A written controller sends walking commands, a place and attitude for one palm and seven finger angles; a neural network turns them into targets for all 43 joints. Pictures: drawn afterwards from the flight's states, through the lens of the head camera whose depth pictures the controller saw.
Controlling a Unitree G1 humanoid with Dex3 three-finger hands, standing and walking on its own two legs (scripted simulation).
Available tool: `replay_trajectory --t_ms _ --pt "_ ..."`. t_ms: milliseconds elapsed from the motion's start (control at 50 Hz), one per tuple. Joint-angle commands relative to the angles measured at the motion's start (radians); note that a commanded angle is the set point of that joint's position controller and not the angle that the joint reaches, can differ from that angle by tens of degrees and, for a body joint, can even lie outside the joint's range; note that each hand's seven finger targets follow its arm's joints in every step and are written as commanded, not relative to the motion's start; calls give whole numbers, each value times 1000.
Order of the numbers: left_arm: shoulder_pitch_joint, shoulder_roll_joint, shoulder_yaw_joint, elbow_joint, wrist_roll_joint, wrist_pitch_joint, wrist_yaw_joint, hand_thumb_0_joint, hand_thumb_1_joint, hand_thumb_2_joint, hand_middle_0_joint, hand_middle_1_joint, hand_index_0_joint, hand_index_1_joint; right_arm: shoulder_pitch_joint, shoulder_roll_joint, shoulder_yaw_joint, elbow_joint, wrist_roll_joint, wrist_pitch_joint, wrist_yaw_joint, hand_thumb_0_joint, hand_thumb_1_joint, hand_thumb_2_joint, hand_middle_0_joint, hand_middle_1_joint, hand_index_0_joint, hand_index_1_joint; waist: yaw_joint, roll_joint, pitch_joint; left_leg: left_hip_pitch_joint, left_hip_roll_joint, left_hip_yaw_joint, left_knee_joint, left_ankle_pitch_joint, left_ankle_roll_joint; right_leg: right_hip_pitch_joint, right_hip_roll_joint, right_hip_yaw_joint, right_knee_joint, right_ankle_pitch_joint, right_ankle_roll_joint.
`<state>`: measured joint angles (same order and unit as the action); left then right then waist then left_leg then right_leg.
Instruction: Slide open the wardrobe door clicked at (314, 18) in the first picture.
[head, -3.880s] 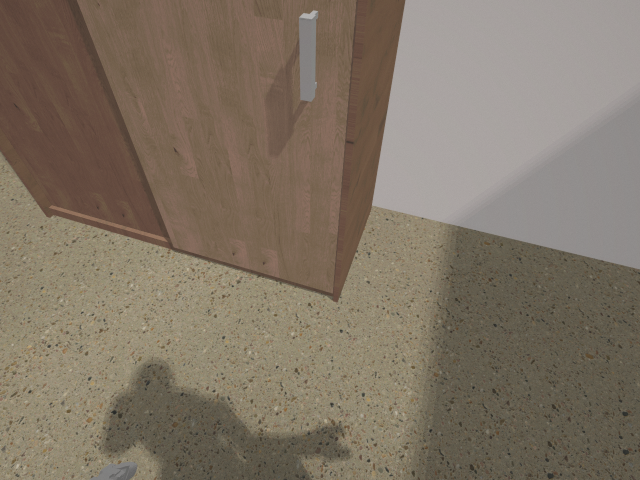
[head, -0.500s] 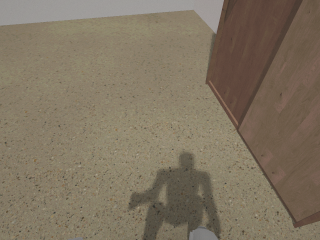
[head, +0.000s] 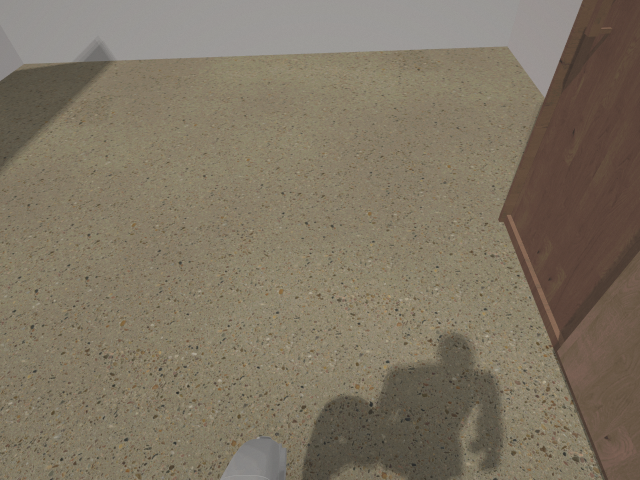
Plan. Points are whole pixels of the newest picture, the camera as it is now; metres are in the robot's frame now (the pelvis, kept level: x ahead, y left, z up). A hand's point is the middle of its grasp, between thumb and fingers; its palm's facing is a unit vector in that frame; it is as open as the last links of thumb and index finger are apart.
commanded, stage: walk to a spot facing it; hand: right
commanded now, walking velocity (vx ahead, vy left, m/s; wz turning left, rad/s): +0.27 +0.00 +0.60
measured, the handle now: out of the picture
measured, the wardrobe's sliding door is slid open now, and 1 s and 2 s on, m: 0.00 0.00 0.00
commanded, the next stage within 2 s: none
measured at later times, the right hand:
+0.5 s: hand (430, 401) +0.29 -0.15 -0.18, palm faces -0.21 +0.95 -0.23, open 7.3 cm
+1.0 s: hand (455, 342) +0.40 -0.21 -0.18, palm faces -0.48 +0.85 -0.21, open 7.4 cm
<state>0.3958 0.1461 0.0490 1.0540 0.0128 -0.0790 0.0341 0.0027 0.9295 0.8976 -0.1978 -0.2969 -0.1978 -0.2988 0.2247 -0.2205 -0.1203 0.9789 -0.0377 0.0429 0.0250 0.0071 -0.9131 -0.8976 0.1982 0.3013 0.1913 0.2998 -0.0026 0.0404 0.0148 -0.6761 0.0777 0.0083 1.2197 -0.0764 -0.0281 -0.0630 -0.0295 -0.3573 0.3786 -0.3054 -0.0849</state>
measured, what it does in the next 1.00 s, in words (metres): walks ahead, turning left: left foot, then right foot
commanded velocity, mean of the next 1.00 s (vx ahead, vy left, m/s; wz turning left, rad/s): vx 0.01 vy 0.00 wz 0.60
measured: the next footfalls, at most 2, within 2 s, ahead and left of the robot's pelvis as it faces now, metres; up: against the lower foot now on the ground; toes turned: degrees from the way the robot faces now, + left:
left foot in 0.32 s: +0.23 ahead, +0.10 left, +0.00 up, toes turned +18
right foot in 0.74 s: +0.33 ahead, -0.12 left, +0.00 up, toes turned +20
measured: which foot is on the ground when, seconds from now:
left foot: up 0.00-0.30, down 0.32-0.76, up 0.78-1.00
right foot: down 0.00-0.32, up 0.34-0.72, down 0.74-1.00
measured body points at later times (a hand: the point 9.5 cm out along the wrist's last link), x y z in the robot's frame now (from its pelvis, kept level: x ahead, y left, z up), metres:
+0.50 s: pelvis +0.17 +0.02 -0.02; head +0.20 +0.02 +0.43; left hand +0.16 +0.26 -0.16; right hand +0.30 -0.20 -0.16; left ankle +0.19 +0.09 -0.74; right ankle +0.17 -0.14 -0.65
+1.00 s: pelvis +0.23 -0.06 +0.00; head +0.28 -0.07 +0.45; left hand +0.17 +0.19 -0.13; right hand +0.42 -0.25 -0.16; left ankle +0.12 +0.06 -0.64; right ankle +0.30 -0.14 -0.74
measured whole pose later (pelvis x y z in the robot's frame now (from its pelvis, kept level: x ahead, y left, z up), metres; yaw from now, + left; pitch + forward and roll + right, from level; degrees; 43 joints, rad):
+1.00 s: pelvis +0.23 -0.06 +0.00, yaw +34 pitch +0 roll +2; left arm 0.20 0.16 0.03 0.88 0.03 0.01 0.02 0.01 0.90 0.90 -0.20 -0.30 -0.20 -0.30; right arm 0.23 -0.27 -0.12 0.90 -0.02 0.08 0.02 0.01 -0.91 -0.90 0.20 0.30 0.19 0.30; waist -0.02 0.04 0.07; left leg -0.50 0.03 -0.01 1.20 -0.39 -0.07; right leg -0.24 -0.13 -0.21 0.51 -0.26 -0.01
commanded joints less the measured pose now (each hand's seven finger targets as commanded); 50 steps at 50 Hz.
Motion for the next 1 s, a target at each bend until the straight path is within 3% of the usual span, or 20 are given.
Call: replay_trajectory --t_ms 0,140,200,240,260,280,300,320,340,400,440,640,680,700,720,740,760,800,860,980 --pt "105 100 8 -27 0 -23 10 0 900 900 -200 -300 -200 -300 -53 9 15 -69 5 -10 12 0 -900 -900 200 300 200 300 17 -111 109 -175 19 19 -53 -12 -4 94 -315 184 -167 475 112" --pt "163 106 4 7 15 8 12 0 900 900 -200 -300 -200 -300 -185 45 39 -120 10 -21 11 0 -900 -900 200 300 200 300 44 -130 157 -30 -44 180 -388 -124 38 140 -307 38 -62 894 45" --pt "149 148 23 -2 11 21 9 0 900 900 -200 -300 -200 -300 -107 22 34 -105 6 -34 2 0 -900 -900 200 300 200 300 9 -196 63 106 -122 238 -470 -180 73 195 -315 0 124 1199 39" --pt "97 168 33 -33 5 24 5 0 900 900 -200 -300 -200 -300 10 -9 23 -80 2 -49 -2 0 -900 -900 200 300 200 300 -54 -234 -13 286 -143 231 -547 -149 96 145 -307 -18 307 1213 49" --pt "51 181 35 -57 -2 26 -2 0 900 900 -200 -300 -200 -300 123 -48 12 -53 2 -64 -4 0 -900 -900 200 300 200 300 -114 -234 -76 475 -125 206 -647 -80 110 49 -304 -14 490 1076 62" --pt "40 154 34 -88 -19 31 -11 0 900 900 -200 -300 -200 -300 234 -132 -3 -22 1 -76 -10 0 -900 -900 200 300 200 300 -160 -78 -194 785 47 -6 -712 249 190 -192 -239 6 800 556 103" --pt "51 82 25 -131 -24 26 -8 0 900 900 -200 -300 -200 -300 268 -221 -16 -21 22 -86 -27 0 -900 -900 200 300 200 300 -127 111 -307 971 341 -516 -703 806 342 -516 -41 104 1143 -327 166" --pt "-13 104 29 -152 -18 36 5 0 900 900 -200 -300 -200 -300 220 -226 -14 -38 40 -72 -43 0 -900 -900 200 300 200 300 -118 28 -283 900 351 -439 -760 812 384 -533 -67 293 1152 -300 147" --pt "-48 80 34 -164 -6 42 1 0 900 900 -200 -300 -200 -300 133 -178 0 -58 44 -66 -48 0 -900 -900 200 300 200 300 -80 -51 -86 738 279 -283 -781 816 316 -557 -102 317 1087 -180 140" --pt "-53 82 29 -143 10 85 1 0 900 900 -200 -300 -200 -300 -7 -116 14 -92 34 -72 -56 0 -900 -900 200 300 200 300 15 -22 -20 435 204 -247 -879 430 248 -465 -148 352 961 -96 163" --pt "-35 68 23 -140 13 103 0 0 900 900 -200 -300 -200 -300 -31 -111 17 -101 21 -74 -54 0 -900 -900 200 300 200 300 51 -50 -3 321 151 -179 -878 404 222 -410 -133 342 857 -85 173" --pt "-252 119 17 -249 -1 85 -5 0 900 900 -200 -300 -200 -300 8 -177 -7 -140 11 -36 -33 0 -900 -900 200 300 200 300 -26 148 -93 460 71 -295 -769 320 198 -327 -19 295 357 -71 180" --pt "-226 140 22 -249 -5 80 -2 0 900 900 -200 -300 -200 -300 -13 -185 -10 -153 15 -28 -35 0 -900 -900 200 300 200 300 -3 150 -112 453 66 -325 -718 313 164 -235 -5 301 205 -16 171" --pt "-178 158 27 -236 -7 74 0 0 900 900 -200 -300 -200 -300 -33 -172 -7 -160 19 -24 -37 0 -900 -900 200 300 200 300 22 110 -129 395 39 -305 -662 247 123 -116 -27 311 64 88 163" --pt "-136 231 39 -231 2 63 3 0 900 900 -200 -300 -200 -300 -26 -122 3 -183 29 -19 -35 0 -900 -900 200 300 200 300 38 -78 -156 235 -59 -229 -533 2 65 44 -195 471 -47 183 114" --pt "-131 321 56 -240 10 64 -1 0 900 900 -200 -300 -200 -300 9 -74 14 -201 30 -20 -23 0 -900 -900 200 300 200 300 27 -349 -146 44 -153 -76 -274 -512 -3 114 -460 681 -64 446 15" --pt "-140 311 49 -250 14 74 -2 0 900 900 -200 -300 -200 -300 12 -115 6 -185 16 -18 -25 0 -900 -900 200 300 200 300 33 -258 -112 75 -101 -87 -86 -539 -12 8 -501 670 -43 483 -49" --pt "-263 218 24 -278 13 67 2 0 900 900 -200 -300 -200 -300 43 -132 -11 -148 7 -6 -18 0 -900 -900 200 300 200 300 -22 -256 -36 85 -76 -76 23 -418 -29 -118 -376 507 -66 416 -4" --pt "-245 200 20 -268 14 63 1 0 900 900 -200 -300 -200 -300 36 -103 -4 -148 15 2 -3 0 -900 -900 200 300 200 300 -18 -237 -25 89 -60 -40 65 -332 -44 -99 -301 356 -45 450 4" --pt "-150 216 43 -222 12 67 -4 0 900 900 -200 -300 -200 -300 -43 -67 6 -173 18 19 8 0 -900 -900 200 300 200 300 28 -224 -21 103 -12 21 -133 -331 -53 -37 -338 307 -77 276 -27"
